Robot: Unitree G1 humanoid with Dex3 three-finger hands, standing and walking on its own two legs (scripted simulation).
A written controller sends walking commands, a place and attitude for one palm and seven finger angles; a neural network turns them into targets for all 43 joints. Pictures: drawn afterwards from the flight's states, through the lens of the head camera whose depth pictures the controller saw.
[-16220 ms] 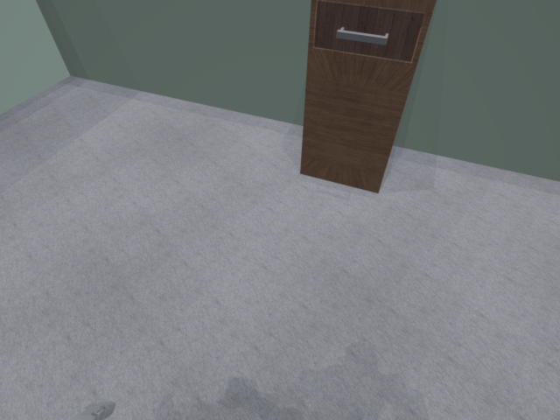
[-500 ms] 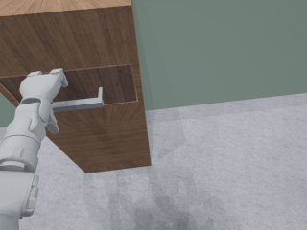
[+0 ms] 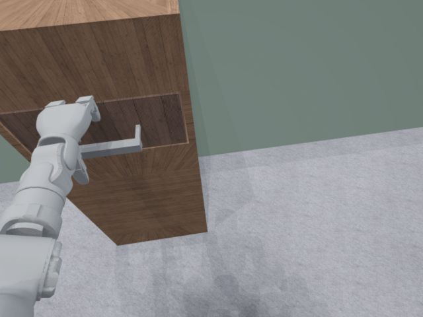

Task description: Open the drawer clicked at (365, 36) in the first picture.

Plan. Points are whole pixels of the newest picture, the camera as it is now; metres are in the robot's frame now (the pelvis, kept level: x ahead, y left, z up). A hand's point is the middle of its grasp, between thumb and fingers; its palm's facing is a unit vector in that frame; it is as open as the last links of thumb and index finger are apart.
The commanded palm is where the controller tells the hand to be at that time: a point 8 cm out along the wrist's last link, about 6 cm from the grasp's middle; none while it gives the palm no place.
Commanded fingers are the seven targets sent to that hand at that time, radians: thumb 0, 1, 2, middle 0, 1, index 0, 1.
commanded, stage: move the hooked fingers above the handle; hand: left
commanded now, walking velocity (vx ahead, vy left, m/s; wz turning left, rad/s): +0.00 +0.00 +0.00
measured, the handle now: (101, 141) +0.49 +0.27 +0.02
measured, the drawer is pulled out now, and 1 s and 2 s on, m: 0.00 0.00 0.00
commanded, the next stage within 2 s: none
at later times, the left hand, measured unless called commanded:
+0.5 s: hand (77, 140) +0.44 +0.28 +0.08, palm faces -0.06 +0.00 -1.00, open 13.6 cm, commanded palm +0.42 +0.27 +0.13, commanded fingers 0.00 -0.50 0.30 -0.30 -1.20 -0.30 -1.20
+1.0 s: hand (79, 154) +0.42 +0.28 +0.06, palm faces -0.13 -0.03 -0.99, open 13.9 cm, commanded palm +0.41 +0.27 +0.13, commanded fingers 0.00 -0.50 0.30 -0.30 -1.20 -0.30 -1.20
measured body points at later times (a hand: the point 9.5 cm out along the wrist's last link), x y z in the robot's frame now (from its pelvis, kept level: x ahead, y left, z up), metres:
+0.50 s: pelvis +0.00 +0.00 +0.00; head +0.06 -0.02 +0.44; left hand +0.44 +0.28 +0.13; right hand +0.07 -0.27 -0.14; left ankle -0.04 +0.09 -0.73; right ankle +0.00 -0.12 -0.73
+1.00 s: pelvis +0.01 +0.00 +0.00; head +0.06 -0.01 +0.45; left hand +0.42 +0.28 +0.12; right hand +0.09 -0.27 -0.13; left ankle -0.04 +0.09 -0.73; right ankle +0.00 -0.12 -0.73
